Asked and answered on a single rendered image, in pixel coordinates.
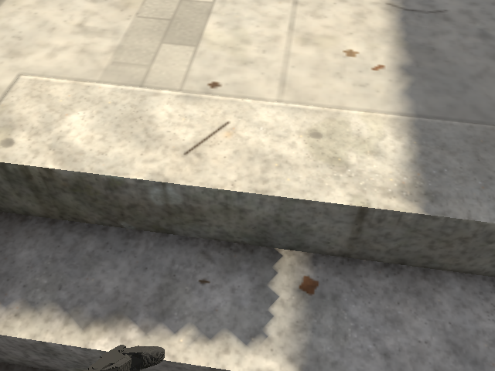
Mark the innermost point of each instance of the robot left hand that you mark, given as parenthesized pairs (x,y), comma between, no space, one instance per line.
(129,359)

